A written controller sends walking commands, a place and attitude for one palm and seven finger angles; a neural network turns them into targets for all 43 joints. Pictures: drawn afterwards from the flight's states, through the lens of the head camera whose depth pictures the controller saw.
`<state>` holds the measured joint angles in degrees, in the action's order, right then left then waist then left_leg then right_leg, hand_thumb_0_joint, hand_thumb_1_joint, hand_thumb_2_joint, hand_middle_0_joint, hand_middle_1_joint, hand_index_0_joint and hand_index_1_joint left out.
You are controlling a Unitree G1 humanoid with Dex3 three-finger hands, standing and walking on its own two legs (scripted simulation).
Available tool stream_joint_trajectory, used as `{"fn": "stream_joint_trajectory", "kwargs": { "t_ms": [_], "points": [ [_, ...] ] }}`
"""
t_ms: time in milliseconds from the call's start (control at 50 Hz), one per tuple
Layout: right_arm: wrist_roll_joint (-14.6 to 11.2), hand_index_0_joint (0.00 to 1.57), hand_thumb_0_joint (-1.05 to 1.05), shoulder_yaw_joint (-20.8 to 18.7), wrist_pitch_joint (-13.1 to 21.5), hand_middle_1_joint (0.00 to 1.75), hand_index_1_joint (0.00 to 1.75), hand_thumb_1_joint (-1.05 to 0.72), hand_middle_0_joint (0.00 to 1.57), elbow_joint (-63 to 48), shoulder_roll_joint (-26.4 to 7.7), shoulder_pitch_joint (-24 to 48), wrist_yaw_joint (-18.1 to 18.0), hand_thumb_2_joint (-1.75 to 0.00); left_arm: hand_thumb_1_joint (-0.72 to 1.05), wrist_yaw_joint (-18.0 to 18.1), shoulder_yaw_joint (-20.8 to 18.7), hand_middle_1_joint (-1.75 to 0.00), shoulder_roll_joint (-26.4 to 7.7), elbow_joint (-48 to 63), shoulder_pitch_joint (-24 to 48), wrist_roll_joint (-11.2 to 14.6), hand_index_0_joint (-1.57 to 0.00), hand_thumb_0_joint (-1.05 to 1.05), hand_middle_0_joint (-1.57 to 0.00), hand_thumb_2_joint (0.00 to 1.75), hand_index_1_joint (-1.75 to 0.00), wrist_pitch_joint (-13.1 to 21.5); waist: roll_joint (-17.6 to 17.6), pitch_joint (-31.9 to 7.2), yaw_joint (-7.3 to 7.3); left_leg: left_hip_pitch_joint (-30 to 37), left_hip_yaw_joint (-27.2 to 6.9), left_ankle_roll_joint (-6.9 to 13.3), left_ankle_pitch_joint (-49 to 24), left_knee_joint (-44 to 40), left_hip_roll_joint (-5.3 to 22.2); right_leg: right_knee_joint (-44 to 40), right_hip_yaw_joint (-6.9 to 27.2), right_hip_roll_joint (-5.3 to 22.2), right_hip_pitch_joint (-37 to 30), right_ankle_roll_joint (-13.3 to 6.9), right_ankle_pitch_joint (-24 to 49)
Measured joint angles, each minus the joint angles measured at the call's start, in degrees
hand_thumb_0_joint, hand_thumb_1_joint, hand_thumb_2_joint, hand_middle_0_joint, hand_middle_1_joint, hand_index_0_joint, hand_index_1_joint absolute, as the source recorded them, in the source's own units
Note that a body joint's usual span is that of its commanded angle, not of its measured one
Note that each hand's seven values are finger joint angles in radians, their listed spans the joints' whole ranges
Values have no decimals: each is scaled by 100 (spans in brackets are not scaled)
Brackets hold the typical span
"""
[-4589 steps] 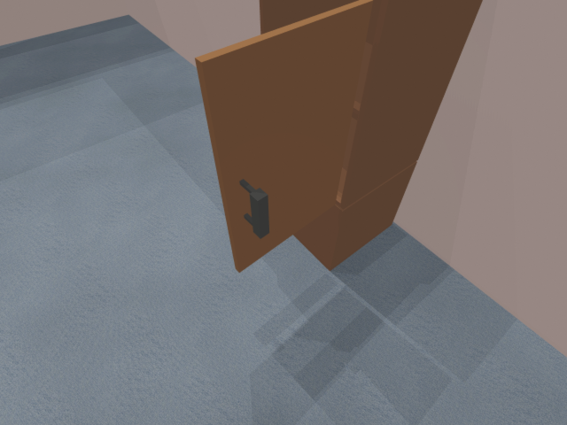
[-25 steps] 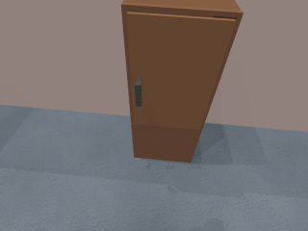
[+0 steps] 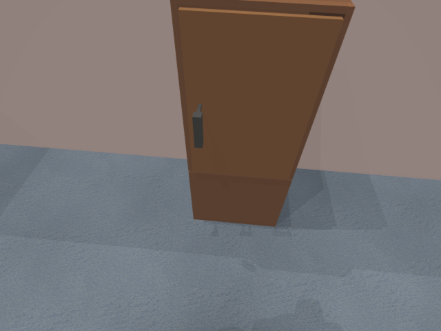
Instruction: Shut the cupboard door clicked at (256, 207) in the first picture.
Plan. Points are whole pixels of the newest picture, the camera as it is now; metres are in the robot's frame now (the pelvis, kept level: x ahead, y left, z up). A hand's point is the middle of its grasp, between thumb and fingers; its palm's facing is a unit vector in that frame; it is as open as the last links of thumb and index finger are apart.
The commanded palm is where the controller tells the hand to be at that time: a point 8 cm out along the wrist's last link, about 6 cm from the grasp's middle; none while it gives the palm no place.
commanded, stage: look to check the result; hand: left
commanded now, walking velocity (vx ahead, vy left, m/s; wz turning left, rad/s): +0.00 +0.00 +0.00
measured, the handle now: (199, 125) +0.71 +0.11 -0.08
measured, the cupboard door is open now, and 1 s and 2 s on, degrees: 0 0 0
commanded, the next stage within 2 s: stand and wait in 0.14 s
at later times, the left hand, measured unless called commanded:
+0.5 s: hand out of the picture -0.01 +0.15 -0.18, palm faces +0.05 -0.99 -0.16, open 7.4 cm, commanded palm none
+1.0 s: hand out of the picture -0.01 +0.14 -0.18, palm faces +0.06 -0.98 -0.16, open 7.4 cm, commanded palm none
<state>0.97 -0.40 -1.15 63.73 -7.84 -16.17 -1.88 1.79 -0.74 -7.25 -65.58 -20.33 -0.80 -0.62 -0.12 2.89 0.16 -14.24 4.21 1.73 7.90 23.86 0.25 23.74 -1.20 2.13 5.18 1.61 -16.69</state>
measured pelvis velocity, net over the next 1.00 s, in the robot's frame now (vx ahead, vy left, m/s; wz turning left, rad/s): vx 0.03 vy -0.01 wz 0.01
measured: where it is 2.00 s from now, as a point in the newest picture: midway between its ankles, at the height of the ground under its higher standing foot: outside the picture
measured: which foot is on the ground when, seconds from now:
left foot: down 0.00-1.00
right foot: down 0.00-1.00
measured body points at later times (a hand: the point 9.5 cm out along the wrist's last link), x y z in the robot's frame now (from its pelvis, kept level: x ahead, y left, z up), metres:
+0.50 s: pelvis +0.02 -0.01 +0.00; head +0.03 +0.00 +0.45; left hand -0.01 +0.21 -0.16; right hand +0.02 -0.23 -0.16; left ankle +0.06 +0.10 -0.74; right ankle -0.04 -0.14 -0.74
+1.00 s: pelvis +0.03 -0.01 +0.00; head +0.04 -0.01 +0.45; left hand -0.01 +0.20 -0.16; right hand +0.03 -0.24 -0.16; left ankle +0.06 +0.10 -0.74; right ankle -0.04 -0.14 -0.74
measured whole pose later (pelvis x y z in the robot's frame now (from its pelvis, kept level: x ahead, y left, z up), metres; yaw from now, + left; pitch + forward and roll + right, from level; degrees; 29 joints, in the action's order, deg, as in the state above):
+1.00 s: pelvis +0.03 -0.01 +0.00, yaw +0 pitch -2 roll +0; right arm 0.9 0.2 -0.6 64.9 -8.3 -15.1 -2.4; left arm 2.0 -0.6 -7.1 -65.8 -19.3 -0.5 -0.1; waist -0.7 3.1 -0.1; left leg -11.5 3.4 0.5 10.4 23.6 0.7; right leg 20.6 -1.9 1.5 0.9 0.7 -17.9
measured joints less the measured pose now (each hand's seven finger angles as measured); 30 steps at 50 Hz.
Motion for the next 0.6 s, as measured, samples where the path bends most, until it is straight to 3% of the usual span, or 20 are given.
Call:
{"fn": "stream_joint_trajectory", "kwargs": {
  "t_ms": [600],
  "points": [
    [-2, 20, 1, 46, 55, 30, 30, -91, 20, 90, -35, 81, -31, -90, 91, 14, -4, -30, -16, 31, 212, 21, -19, 0, -20, 90, -30, 50, -52, 13, 0, 184, -52, -72, 177, -16, 16, -222, -51, -29, -294, -53, -90]
  ]
}}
